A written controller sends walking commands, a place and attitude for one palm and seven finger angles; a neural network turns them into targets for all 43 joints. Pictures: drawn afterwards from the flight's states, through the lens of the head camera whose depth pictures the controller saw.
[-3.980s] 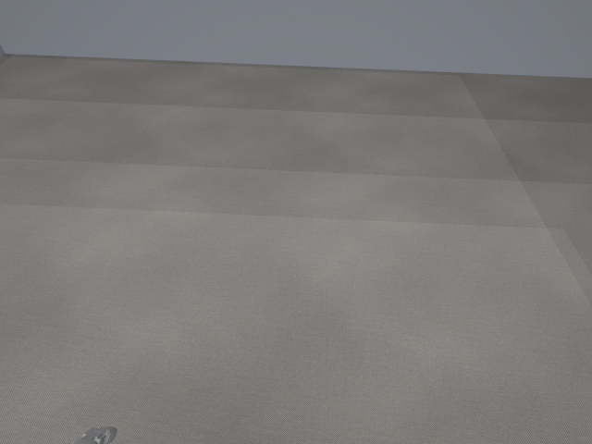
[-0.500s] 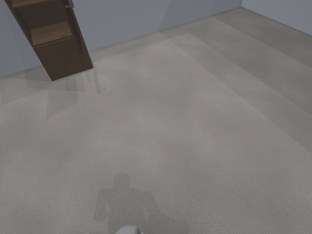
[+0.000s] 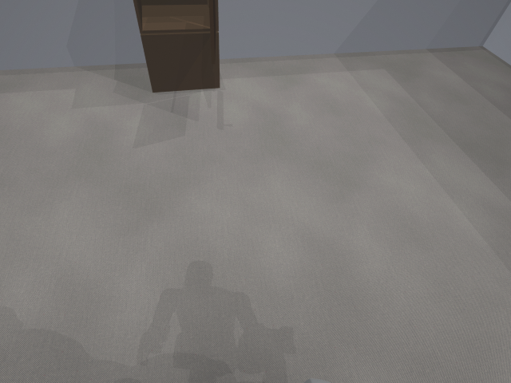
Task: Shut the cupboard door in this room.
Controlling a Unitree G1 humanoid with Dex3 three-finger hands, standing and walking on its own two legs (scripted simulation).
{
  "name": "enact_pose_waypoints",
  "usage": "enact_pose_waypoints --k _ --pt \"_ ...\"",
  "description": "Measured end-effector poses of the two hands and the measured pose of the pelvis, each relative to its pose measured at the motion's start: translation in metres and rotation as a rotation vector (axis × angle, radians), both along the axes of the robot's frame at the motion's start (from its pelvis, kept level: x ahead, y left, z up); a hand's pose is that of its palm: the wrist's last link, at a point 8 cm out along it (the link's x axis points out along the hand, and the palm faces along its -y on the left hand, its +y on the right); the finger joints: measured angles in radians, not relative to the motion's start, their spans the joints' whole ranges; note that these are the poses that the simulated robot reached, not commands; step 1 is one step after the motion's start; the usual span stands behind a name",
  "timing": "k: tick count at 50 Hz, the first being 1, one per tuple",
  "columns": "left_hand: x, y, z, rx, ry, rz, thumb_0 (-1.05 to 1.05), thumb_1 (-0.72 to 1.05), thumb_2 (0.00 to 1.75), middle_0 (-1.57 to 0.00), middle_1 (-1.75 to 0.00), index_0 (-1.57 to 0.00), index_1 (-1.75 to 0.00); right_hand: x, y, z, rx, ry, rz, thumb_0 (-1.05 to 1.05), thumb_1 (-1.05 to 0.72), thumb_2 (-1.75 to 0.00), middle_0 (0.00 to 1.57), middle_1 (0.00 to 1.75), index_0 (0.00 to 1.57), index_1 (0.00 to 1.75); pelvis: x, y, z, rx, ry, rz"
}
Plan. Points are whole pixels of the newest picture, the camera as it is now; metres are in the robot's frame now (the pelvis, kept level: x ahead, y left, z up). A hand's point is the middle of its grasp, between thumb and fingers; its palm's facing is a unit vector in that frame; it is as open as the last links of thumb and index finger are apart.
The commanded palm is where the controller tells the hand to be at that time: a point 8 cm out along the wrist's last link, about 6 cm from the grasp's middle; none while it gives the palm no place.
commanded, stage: turn or walk to find it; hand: left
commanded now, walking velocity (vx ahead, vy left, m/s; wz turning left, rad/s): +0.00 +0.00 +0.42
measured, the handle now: out of the picture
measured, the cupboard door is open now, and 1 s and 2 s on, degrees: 80 80 80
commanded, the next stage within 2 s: stand and wait in 1.54 s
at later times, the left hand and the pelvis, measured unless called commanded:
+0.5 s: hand out of the picture +0.01 +0.16 -0.15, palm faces +0.23 -0.94 -0.26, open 7.4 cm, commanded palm none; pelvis -0.03 -0.04 +0.00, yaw +13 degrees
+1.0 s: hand out of the picture -0.08 +0.24 -0.17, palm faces +0.44 -0.86 -0.26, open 7.4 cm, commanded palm none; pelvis -0.06 +0.01 +0.00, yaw +24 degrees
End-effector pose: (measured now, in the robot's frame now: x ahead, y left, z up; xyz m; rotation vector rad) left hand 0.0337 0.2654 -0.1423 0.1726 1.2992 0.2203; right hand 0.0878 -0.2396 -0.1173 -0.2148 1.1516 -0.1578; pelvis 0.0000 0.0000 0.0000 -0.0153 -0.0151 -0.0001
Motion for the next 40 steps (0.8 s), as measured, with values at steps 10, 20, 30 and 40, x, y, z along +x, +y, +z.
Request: enact_pose_waypoints --k 10,20,30,40 --pt "0.026 -0.028 0.018 0.028 -0.134 0.003 0.01 0.91 0.9 -0.2 -0.3 -0.2 -0.3 -0.035 -0.015 -0.024 0.054 0.09 0.004 0.0 -0.9 -0.9 0.2 0.3 0.2 0.3 -0.012 -0.019 -0.003 0.02 0.009 0.081" --pt "-0.012 -0.061 0.029 0.045 -0.165 0.078 0.0 0.9 0.9 -0.21 -0.3 -0.2 -0.3 -0.052 -0.051 -0.035 0.059 0.184 0.054 0.0 -0.91 -0.9 0.2 0.3 0.2 0.3 -0.024 -0.042 -0.002 0.034 -0.002 0.186" --pt "-0.088 -0.052 0.009 0.0 -0.057 0.215 0.0 0.9 0.9 -0.21 -0.3 -0.2 -0.3 -0.024 -0.033 -0.022 -0.003 0.191 0.183 0.0 -0.91 -0.9 0.2 0.3 0.19 0.3 -0.036 -0.028 -0.003 0.035 0.008 0.277" --pt "-0.164 -0.004 -0.014 -0.016 0.069 0.353 0.01 0.9 0.9 -0.2 -0.3 -0.2 -0.3 0.019 0.039 -0.006 -0.032 0.024 0.336 0.0 -0.91 -0.9 0.2 0.3 0.19 0.3 -0.055 0.007 -0.009 0.003 0.01 0.345"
